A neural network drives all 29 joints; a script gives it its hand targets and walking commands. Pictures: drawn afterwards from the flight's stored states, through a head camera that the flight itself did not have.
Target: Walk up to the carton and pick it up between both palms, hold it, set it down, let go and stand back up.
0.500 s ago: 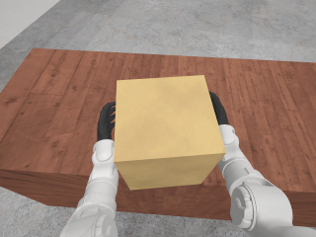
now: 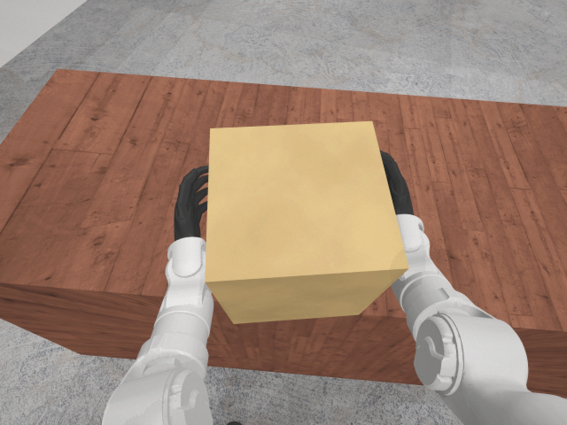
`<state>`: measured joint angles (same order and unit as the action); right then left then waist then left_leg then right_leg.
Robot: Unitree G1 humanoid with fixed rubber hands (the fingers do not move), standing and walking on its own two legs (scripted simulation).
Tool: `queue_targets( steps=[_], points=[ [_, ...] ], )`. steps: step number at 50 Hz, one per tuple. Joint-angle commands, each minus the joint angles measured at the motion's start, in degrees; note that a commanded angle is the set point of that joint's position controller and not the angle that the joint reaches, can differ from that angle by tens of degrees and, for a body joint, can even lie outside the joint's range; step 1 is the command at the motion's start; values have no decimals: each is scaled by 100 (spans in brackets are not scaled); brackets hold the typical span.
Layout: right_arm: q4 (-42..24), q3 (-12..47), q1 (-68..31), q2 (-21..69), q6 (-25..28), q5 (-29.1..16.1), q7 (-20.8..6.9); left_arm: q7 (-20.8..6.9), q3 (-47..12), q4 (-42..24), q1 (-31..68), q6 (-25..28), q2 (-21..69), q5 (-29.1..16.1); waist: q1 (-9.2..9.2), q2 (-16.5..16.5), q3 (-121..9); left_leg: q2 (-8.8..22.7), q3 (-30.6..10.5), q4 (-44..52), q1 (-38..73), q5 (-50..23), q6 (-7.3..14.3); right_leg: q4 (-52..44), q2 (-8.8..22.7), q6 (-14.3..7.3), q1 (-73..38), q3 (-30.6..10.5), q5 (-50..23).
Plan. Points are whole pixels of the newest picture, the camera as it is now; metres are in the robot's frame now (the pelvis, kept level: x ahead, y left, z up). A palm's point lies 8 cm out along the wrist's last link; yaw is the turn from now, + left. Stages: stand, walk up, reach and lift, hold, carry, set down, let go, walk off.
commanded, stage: reach and lift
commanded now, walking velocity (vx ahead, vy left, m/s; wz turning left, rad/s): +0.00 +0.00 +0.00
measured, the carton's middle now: (294, 234) +0.38 +0.03 +0.02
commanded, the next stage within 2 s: none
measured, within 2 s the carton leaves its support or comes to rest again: neither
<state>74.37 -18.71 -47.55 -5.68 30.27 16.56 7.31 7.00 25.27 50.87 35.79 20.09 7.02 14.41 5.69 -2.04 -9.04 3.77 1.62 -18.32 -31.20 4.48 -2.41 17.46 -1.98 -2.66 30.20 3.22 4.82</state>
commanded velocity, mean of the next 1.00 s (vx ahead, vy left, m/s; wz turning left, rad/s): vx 0.00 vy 0.00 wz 0.00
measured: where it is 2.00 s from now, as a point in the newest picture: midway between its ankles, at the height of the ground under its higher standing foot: outside the picture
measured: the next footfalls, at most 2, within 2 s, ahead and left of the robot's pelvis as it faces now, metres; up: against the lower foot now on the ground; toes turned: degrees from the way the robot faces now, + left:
none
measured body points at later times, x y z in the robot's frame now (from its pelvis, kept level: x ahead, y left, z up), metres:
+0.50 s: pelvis +0.02 +0.01 +0.00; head +0.03 +0.02 +0.45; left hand +0.39 +0.20 +0.11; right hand +0.43 -0.11 +0.11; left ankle +0.02 +0.15 -0.74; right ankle +0.02 -0.09 -0.74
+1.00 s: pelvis -0.01 +0.03 +0.01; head -0.03 +0.05 +0.45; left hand +0.38 +0.19 +0.16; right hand +0.39 -0.11 +0.15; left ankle +0.02 +0.15 -0.74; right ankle +0.02 -0.09 -0.74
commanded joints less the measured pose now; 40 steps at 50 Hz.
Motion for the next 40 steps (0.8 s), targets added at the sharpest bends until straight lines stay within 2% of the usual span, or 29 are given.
queue_targets(
  steps=[1, 2, 3, 7, 9, 13, 14, 15, 16, 18, 19, 20, 21, 25, 26, 28, 31, 36, 38, 40],
  points=[
    [-785, 1751, -3311, 3317, 570, 570, -889, -488, -2152, -686, 3782, 219, 2908, 158, 64, -161, -4301, -323, 560, -151, 1240, -1036, 118, 341, 48, 374, -2474, 146, -1531],
    [-906, 1920, -3251, 3393, 526, 469, -874, -481, -2267, -695, 3669, 182, 2938, 111, 31, -173, -4339, -325, 526, -230, 1333, -1219, 118, 376, 17, 378, -2573, 152, -1808],
    [-1029, 2055, -3344, 3391, 489, 359, -878, -471, -2355, -719, 3666, 147, 2990, 41, 89, -120, -4425, -330, 495, -265, 1342, -1279, 105, 406, -2, 379, -2545, 164, -1896],
    [-1613, 2695, -3192, 3777, 127, -150, -777, -478, -2820, -1258, 3895, 8, 3082, -268, -82, -107, -4550, -377, 334, -391, 1406, -1467, 99, 550, 16, 470, -2865, 45, -2433],
    [-2053, 3035, -3215, 3928, -90, -423, -745, -486, -3073, -1451, 3964, -102, 3162, -442, -86, -56, -4649, -401, 239, -457, 1424, -1509, 99, 606, 27, 501, -2978, -30, -2600],
    [-3185, 3810, -2993, 4181, -605, -1036, -654, -443, -3739, -2291, 3850, -402, 3379, -747, -213, 44, -4764, -426, -15, -623, 1742, -1979, 30, 735, -8, 544, -3183, -123, -3217],
    [-3446, 3910, -2939, 4232, -771, -1161, -612, -450, -3928, -2532, 3928, -525, 3399, -820, -327, 39, -4706, -435, -72, -638, 1818, -1971, 22, 727, 10, 566, -3208, -162, -3207],
    [-3722, 4002, -2919, 4246, -921, -1285, -597, -437, -4117, -2842, 3990, -660, 3457, -894, -358, 155, -4722, -434, -124, -651, 1917, -2037, -16, 720, -2, 552, -3139, -150, -3102],
    [-4021, 4124, -2828, 4328, -1106, -1404, -545, -454, -4263, -3006, 3978, -828, 3411, -948, -438, 85, -4626, -459, -151, -696, 1997, -2042, 4, 686, 2, 567, -3213, -198, -3045],
    [-4419, 4238, -2811, 4244, -1485, -1630, -503, -470, -4459, -3368, 3910, -1248, 3409, -995, -445, 188, -4360, -454, -224, -652, 2223, -2043, -21, 590, -9, 524, -3085, -205, -2740],
    [-4763, 4385, -2753, 4290, -1666, -1781, -444, -503, -4625, -3559, 3760, -1483, 3404, -1066, -547, 113, -4307, -473, -269, -705, 2392, -2171, -5, 554, -13, 541, -3181, -224, -2872],
    [-4991, 4500, -2774, 4239, -1868, -1920, -409, -522, -4722, -3819, 3695, -1719, 3412, -1114, -536, 136, -4227, -485, -309, -689, 2488, -2247, -22, 538, -21, 539, -3213, -222, -2907],
    [-5141, 4488, -2713, 4171, -2076, -2015, -372, -564, -4769, -3981, 3677, -1965, 3339, -1137, -607, 146, -4050, -500, -337, -667, 2582, -2200, -38, 485, 0, 548, -3190, -227, -2827],
    [-5457, 4309, -2964, 3862, -2735, -2351, -314, -766, -4625, -4182, 3434, -2948, 3161, -1089, -617, 113, -3191, -518, -356, -520, 2956, -1944, -21, 237, 5, 531, -3150, -155, -2153],
    [-5504, 4281, -3060, 3795, -2854, -2410, -306, -825, -4511, -4084, 3330, -3155, 3127, -1037, -573, 87, -3026, -532, -338, -470, 3006, -1817, -6, 175, 9, 533, -3167, -160, -1993],
    [-5525, 4092, -3152, 3764, -3018, -2457, -285, -929, -4442, -4172, 3387, -3443, 3140, -1008, -679, 136, -2814, -540, -331, -408, 3158, -1693, -24, 101, 5, 524, -3245, -132, -1853],
    [-5511, 3941, -3308, 3627, -3191, -2529, -281, -1084, -4093, -3940, 3140, -3854, 3037, -811, -652, 95, -2247, -571, -281, -285, 3172, -1449, 19, 21, 17, 548, -3467, -92, -1777],
    [-5294, 3578, -3509, 3439, -3302, -2527, -354, -1239, -3852, -3987, 3323, -4265, 2999, -653, -730, 310, -1841, -560, -191, -151, 3398, -1221, -30, -102, -11, 501, -3302, 57, -1274],
    [-5271, 3389, -3741, 3436, -3320, -2473, -421, -1237, -3875, -3942, 3614, -4354, 3045, -663, -766, 368, -1779, -545, -165, -97, 3458, -928, -34, -194, -33, 463, -3047, 122, -695],
    [-5312, 3294, -3881, 3501, -3316, -2440, -473, -1200, -4042, -4049, 3869, -4390, 3196, -729, -859, 460, -1887, -516, -177, -111, 3613, -914, -62, -219, -64, 412, -2917, 165, -537]
  ],
)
